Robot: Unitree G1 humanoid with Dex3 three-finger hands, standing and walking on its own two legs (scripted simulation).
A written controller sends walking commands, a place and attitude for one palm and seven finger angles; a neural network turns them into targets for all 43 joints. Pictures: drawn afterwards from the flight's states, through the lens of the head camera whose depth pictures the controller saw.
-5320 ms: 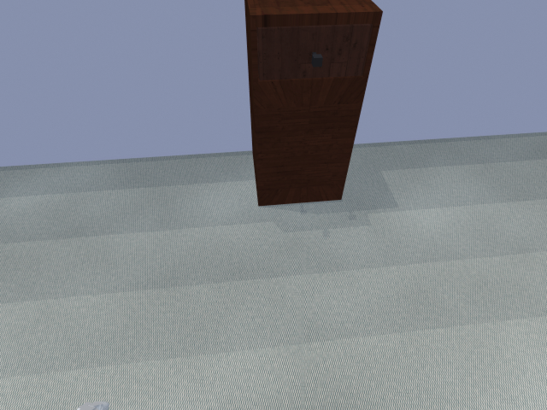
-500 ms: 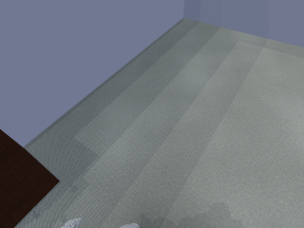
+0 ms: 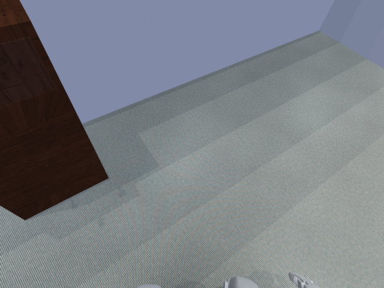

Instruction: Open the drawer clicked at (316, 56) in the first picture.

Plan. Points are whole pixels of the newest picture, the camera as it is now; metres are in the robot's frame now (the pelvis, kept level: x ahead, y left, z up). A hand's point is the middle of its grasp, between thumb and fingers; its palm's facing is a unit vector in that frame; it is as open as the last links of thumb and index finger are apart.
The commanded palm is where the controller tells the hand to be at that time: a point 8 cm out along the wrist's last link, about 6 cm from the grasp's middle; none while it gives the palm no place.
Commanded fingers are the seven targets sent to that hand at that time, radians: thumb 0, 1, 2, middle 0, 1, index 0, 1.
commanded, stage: turn to face it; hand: left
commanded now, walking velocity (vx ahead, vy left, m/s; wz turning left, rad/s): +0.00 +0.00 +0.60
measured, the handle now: out of the picture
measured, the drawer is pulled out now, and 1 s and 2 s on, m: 0.00 0.00 0.00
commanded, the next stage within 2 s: take the last steps up to it in 1.02 s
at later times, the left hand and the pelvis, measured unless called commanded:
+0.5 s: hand out of the picture +0.07 +0.16 -0.13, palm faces +0.29 -0.91 -0.29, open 7.4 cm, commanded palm none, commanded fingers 0.00 0.90 0.90 -0.20 -0.30 -0.20 -0.30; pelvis +0.02 -0.05 +0.01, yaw +18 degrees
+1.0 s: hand out of the picture -0.10 +0.20 -0.17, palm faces +0.57 -0.79 -0.24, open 7.4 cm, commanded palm none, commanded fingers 0.00 0.90 0.90 -0.20 -0.30 -0.20 -0.30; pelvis +0.00 +0.00 +0.01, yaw +31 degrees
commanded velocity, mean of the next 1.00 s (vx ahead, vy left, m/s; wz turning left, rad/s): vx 0.00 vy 0.00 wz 0.47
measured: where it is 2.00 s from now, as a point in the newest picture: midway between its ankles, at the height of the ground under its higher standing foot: outside the picture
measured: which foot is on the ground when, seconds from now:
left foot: down 0.00-0.32, up 0.34-0.78, down 0.80-1.00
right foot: up 0.00-0.30, down 0.32-0.80, up 0.82-1.00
